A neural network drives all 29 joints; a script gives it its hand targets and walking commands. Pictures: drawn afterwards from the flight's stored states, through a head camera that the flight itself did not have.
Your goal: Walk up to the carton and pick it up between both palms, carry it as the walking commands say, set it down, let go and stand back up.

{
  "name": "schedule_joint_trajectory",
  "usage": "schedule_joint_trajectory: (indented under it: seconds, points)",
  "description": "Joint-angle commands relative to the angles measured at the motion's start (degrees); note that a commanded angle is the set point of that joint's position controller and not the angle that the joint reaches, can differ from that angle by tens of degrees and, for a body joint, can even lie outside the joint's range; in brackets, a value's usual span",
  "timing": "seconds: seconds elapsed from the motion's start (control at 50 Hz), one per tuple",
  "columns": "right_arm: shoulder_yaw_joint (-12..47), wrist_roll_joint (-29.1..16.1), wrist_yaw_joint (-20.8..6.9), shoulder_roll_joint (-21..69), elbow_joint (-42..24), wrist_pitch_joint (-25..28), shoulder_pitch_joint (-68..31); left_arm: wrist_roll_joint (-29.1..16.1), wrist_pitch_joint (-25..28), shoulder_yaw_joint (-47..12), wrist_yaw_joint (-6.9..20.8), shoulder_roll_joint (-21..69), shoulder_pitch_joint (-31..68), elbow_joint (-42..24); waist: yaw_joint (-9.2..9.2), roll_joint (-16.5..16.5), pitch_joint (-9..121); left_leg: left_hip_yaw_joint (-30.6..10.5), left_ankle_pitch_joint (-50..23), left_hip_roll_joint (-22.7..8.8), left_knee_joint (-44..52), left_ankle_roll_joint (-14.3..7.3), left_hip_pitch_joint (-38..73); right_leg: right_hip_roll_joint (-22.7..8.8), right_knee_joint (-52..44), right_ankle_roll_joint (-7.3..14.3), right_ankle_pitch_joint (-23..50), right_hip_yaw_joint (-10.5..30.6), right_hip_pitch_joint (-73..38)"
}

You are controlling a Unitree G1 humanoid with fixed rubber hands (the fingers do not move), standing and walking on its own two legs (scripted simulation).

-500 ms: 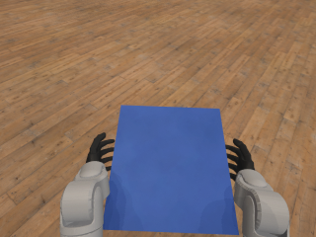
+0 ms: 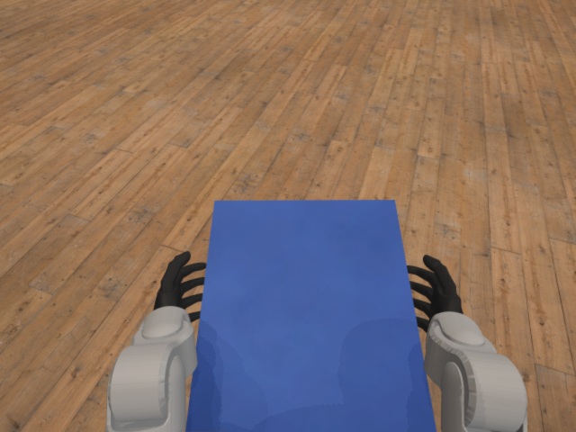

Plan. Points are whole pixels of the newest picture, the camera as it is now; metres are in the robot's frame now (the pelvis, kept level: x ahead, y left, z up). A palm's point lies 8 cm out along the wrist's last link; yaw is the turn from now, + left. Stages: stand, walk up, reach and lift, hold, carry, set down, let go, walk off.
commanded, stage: carry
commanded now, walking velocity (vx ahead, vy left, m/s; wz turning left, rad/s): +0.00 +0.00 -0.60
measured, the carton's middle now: (304, 319) +0.28 +0.00 +0.01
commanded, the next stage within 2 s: none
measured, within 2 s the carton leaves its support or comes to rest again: neither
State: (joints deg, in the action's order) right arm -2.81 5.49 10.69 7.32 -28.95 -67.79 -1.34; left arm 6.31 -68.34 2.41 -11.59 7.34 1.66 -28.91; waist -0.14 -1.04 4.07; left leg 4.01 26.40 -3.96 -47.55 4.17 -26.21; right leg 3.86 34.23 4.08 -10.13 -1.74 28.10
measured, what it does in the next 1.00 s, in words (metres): walks backwards, turning right: left foot, then right foot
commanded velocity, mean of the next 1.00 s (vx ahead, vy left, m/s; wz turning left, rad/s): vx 0.00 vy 0.00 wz -0.10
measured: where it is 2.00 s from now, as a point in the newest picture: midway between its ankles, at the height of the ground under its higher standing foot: outside the picture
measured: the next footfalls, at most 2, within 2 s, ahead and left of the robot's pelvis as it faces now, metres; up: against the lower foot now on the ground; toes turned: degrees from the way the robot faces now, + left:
left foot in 0.04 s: +0.03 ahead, +0.12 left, +0.00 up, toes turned +5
right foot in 0.40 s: -0.03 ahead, -0.15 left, +0.00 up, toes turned -7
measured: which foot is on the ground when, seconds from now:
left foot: up 0.00-0.02, down 0.04-0.40, up 0.42-0.62, down 0.64-1.00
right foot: down 0.00-0.06, up 0.08-0.38, down 0.40-1.00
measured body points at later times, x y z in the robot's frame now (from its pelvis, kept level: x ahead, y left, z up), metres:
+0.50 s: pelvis -0.06 -0.03 +0.01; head -0.06 -0.03 +0.46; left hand +0.24 +0.04 +0.09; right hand +0.13 -0.27 +0.08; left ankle -0.02 +0.10 -0.70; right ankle -0.06 -0.13 -0.72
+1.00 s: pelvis -0.10 -0.02 +0.02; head -0.13 -0.01 +0.47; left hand +0.20 +0.06 +0.11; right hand +0.10 -0.25 +0.11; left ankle -0.03 +0.08 -0.72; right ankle -0.06 -0.14 -0.72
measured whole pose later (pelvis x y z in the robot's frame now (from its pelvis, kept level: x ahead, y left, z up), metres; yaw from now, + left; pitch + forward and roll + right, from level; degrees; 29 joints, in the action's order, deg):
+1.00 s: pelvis -0.10 -0.02 +0.02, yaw -16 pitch +2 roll +0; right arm -4.4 7.6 10.4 7.4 -24.4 -71.4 -5.2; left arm 6.6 -70.6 4.6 -11.0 7.5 7.0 -21.9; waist 0.3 -0.8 6.8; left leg 6.2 10.5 -2.8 -27.9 -0.1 -19.2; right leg -0.4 26.0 1.9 -7.5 -4.8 20.6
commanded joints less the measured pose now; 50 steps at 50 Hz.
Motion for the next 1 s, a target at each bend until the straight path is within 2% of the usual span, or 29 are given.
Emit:
schedule_joint_trajectory:
  seconds: [0.0, 0.02, 0.04, 0.06, 0.08, 0.1, 0.12, 0.14, 0.16, 0.22, 0.3, 0.32, 0.34, 0.36, 0.38, 0.4, 0.42, 0.46, 0.52, 0.56, 0.6, 0.62, 0.64, 0.66, 0.68, 0.72, 0.76, 0.86, 0.98]
  points:
    - [36.60, -20.83, -14.62, 51.56, -4.56, 0.19, -21.32, -23.77, 0.31, -38.40, 15.81, 50.36, 23.85, -6.86, -0.79, -7.94, 16.66, 1.22, -3.33, 1.11, 13.78, -1.31, 9.31, -14.17, -13.41, 1.60, 4.39, 19.40, -10.79]
    - [35.66, -20.32, -14.48, 51.21, -4.00, -0.09, -20.52, -24.07, -0.04, -38.57, 15.65, 49.77, 24.33, -6.42, -0.21, -6.65, 16.90, 1.70, -6.60, -0.53, 21.80, -1.89, 16.46, -12.04, -12.34, -0.74, 1.72, 16.93, -6.87]
    - [34.68, -19.45, -14.29, 50.06, -3.26, -0.25, -19.91, -23.85, -0.54, -38.65, 15.62, 49.49, 24.43, -6.09, 0.20, 1.54, 16.00, -6.72, -3.13, -9.04, 28.74, -4.31, 22.40, -6.84, -7.24, -4.77, -5.70, 11.67, 0.91]
    - [33.03, -18.28, -14.35, 50.21, -1.31, 0.12, -18.41, -24.65, -0.91, -40.42, 15.88, 50.29, 27.18, -7.76, 0.92, 19.20, 12.14, -20.42, -1.30, -22.46, 34.15, -9.11, 18.91, -1.49, 6.02, -7.31, -14.63, 3.88, 7.73]
    - [33.35, -18.75, -14.65, 50.22, -3.43, 0.15, -20.83, -24.91, -0.99, -40.90, 15.80, 50.67, 30.40, -7.98, 0.63, 18.92, 7.52, -19.39, -6.33, -28.36, 35.71, -11.65, 15.47, -1.86, 18.72, -7.66, -19.83, -0.39, 12.50]
    - [33.30, -18.82, -14.71, 49.92, -4.19, 0.09, -22.02, -25.08, -1.24, -40.49, 15.82, 50.56, 31.01, -7.14, 0.15, 11.03, 4.72, -14.97, -10.35, -26.28, 34.93, -10.65, 11.47, -4.47, 25.43, -7.92, -17.25, -0.43, 11.06]
    - [32.99, -18.74, -14.65, 49.54, -3.96, 0.00, -22.83, -25.13, -1.47, -40.15, 15.85, 50.84, 30.38, -5.60, -0.08, 6.73, 4.60, -9.44, -13.73, -22.78, 33.78, -8.64, 11.05, -5.49, 28.55, -7.55, -14.11, -0.19, 10.19]
    - [32.52, -18.38, -14.52, 49.25, -3.57, -0.20, -22.37, -24.84, -1.71, -39.64, 15.86, 51.02, 29.03, -4.23, -0.16, 6.35, 5.66, -4.03, -18.62, -19.41, 31.06, -6.62, 12.63, -5.94, 28.81, -7.29, -12.32, 0.17, 9.64]
    - [32.40, -18.53, -14.43, 49.29, -4.03, -0.27, -22.23, -24.81, -1.69, -39.49, 15.78, 51.37, 27.80, -3.83, -0.19, 7.87, 6.99, 0.13, -24.02, -17.00, 28.61, -5.49, 14.56, -5.09, 27.57, -7.46, -12.09, -1.08, 8.80]
    - [33.01, -19.80, -14.50, 49.05, -5.51, -0.67, -22.99, -24.24, -1.77, -38.93, 14.86, 51.35, 26.93, -4.20, 0.26, 11.75, 9.75, 2.70, -37.23, -15.80, 23.48, -6.71, 17.82, -3.13, 19.29, -7.75, -14.46, -5.56, 5.60]
    - [33.71, -20.76, -14.90, 48.52, -4.87, -1.41, -22.62, -22.65, -2.15, -37.26, 13.70, 50.11, 25.51, -3.81, 1.47, 17.41, 13.51, 2.25, -42.89, -16.70, 19.73, -7.42, 19.77, -1.85, 5.27, -6.86, -12.03, -7.96, -1.35]
    - [34.04, -21.04, -15.00, 48.58, -4.72, -1.53, -22.93, -22.22, -2.19, -36.58, 13.56, 50.10, 24.66, -3.22, 1.05, 17.12, 14.58, 2.93, -42.57, -16.10, 17.43, -6.66, 20.17, -1.54, -1.17, -6.27, -8.41, -8.31, -4.16]
    - [34.20, -21.33, -15.08, 48.50, -4.42, -1.59, -23.36, -21.78, -2.13, -35.88, 13.49, 50.10, 24.15, -2.60, 0.57, 15.50, 15.79, 4.36, -39.88, -15.11, 14.57, -4.99, 19.33, -1.90, -9.65, -5.75, -1.61, -8.34, -9.11]
    - [34.16, -21.51, -15.15, 48.31, -4.26, -1.45, -23.96, -21.13, -2.02, -35.03, 13.51, 49.70, 23.72, -1.93, 0.45, 11.14, 17.90, 5.78, -32.77, -13.27, 11.31, -2.97, 16.18, -4.21, -13.16, -5.87, 2.28, -5.86, -16.49]
    - [34.60, -21.55, -15.08, 48.48, -4.07, -1.31, -25.08, -20.65, -1.82, -34.42, 13.80, 49.58, 23.84, -1.53, 0.50, 5.01, 18.08, 5.33, -18.41, -11.91, 8.07, -0.82, 7.37, -11.65, -12.36, -4.93, 12.39, 2.34, -24.17]
    - [35.65, -21.87, -15.13, 48.63, -4.77, -1.84, -25.50, -20.34, -1.38, -34.20, 13.98, 49.55, 23.44, -0.36, 0.32, -9.88, 17.42, 7.40, 1.57, -5.90, 2.88, 2.00, -5.47, -22.19, -7.49, 1.35, 40.39, 15.43, -30.51]
    - [37.74, -23.37, -15.49, 49.84, -5.51, -2.09, -27.41, -20.80, -0.90, -34.19, 14.01, 51.83, 22.83, -0.37, -0.43, -13.13, 17.64, 4.13, 10.53, -5.38, -0.01, 2.07, -7.29, -23.55, -6.34, 5.49, 43.75, 15.64, -29.87]
    - [40.11, -25.32, -15.91, 54.00, -6.71, -1.21, -30.95, -21.09, 0.47, -33.54, 14.61, 54.84, 24.17, -1.88, -0.06, -8.05, 16.90, 0.66, 6.00, -3.96, -3.65, 0.65, -5.87, -21.38, -8.12, 6.16, 34.38, 12.04, -25.90]
    - [40.37, -25.81, -16.42, 56.18, -6.56, -0.36, -29.95, -20.99, 1.64, -33.84, 15.12, 57.06, 24.16, -3.15, 0.21, -6.62, 16.68, -0.66, 0.00, -2.68, -2.77, -0.79, -1.94, -18.83, -9.58, 6.18, 22.43, 8.09, -20.81]
    - [40.02, -25.43, -16.35, 55.25, -6.70, -0.24, -29.43, -21.25, 1.92, -34.08, 15.25, 56.33, 24.90, -3.67, 0.27, -6.30, 17.18, -0.14, -1.34, -1.49, 2.88, -1.67, 2.13, -18.13, -10.27, 5.61, 16.26, 7.80, -18.26]
    - [39.30, -24.48, -16.13, 54.00, -6.15, -0.44, -27.93, -21.45, 1.70, -34.12, 15.26, 54.75, 25.14, -3.47, 0.91, -5.56, 16.78, 1.40, -7.62, 0.08, 13.46, -2.62, 8.50, -16.52, -10.32, 4.18, 8.91, 7.23, -14.97]
    - [38.66, -23.83, -16.00, 53.30, -5.88, -0.62, -27.23, -21.56, 1.45, -34.11, 15.25, 53.67, 24.89, -3.02, 1.15, -4.35, 16.31, 1.29, -13.35, -0.46, 20.32, -2.86, 11.92, -15.02, -10.48, 2.56, 4.13, 6.62, -13.48]
    - [37.87, -23.02, -15.88, 52.32, -5.47, -0.80, -26.72, -21.63, 1.17, -34.08, 15.24, 52.62, 24.39, -2.60, 1.00, -1.86, 16.08, -1.70, -16.73, -3.56, 22.68, -3.63, 15.21, -13.30, -10.25, 0.02, 0.47, 5.45, -10.90]
    - [36.71, -22.46, -15.88, 52.37, -4.56, -0.61, -26.44, -22.25, 0.73, -35.50, 15.50, 52.73, 25.87, -3.99, 0.54, 4.50, 14.29, -6.52, -14.66, -6.36, 25.39, -4.79, 11.48, -9.89, -10.25, -1.78, -4.94, 3.24, -11.11]
    - [36.35, -22.29, -15.92, 51.95, -4.33, -0.78, -27.12, -22.32, 0.37, -35.59, 15.52, 52.34, 27.17, -3.70, 0.36, 6.39, 13.03, -7.75, -11.74, -7.70, 27.67, -5.18, 8.88, -8.78, -9.80, -2.20, -5.87, 3.09, -12.70]
    - [35.66, -21.43, -15.78, 51.90, -3.61, -1.02, -27.85, -22.57, -0.03, -35.92, 15.57, 52.07, 29.59, -3.21, 0.53, 3.63, 11.45, -4.71, -8.03, -5.81, 27.45, -4.28, 6.64, -9.49, -11.44, -2.16, -5.04, 4.41, -14.50]
    - [34.51, -20.41, -15.39, 51.43, -2.41, -1.44, -26.35, -22.97, -0.55, -36.01, 15.68, 51.69, 29.34, -2.32, 0.66, 1.94, 11.55, -3.13, -8.54, -4.23, 26.00, -3.84, 8.03, -10.92, -13.58, -2.13, -6.56, 6.10, -13.30]
    - [33.17, -19.51, -15.08, 50.45, -0.70, -2.42, -26.69, -22.61, -1.46, -34.36, 15.83, 50.64, 29.17, 0.64, 0.68, 0.87, 10.20, -3.56, -6.56, -4.27, 26.59, -4.11, 7.31, -10.96, -15.11, -2.46, -9.66, 6.11, -11.81]
    - [33.50, -20.42, -15.35, 51.65, -0.80, -2.35, -29.30, -22.00, -0.95, -32.53, 15.73, 51.27, 29.99, 2.23, 0.76, 0.27, 10.28, -3.97, -5.75, -3.99, 26.37, -4.09, 6.16, -11.25, -15.48, -2.51, -10.79, 6.20, -12.01]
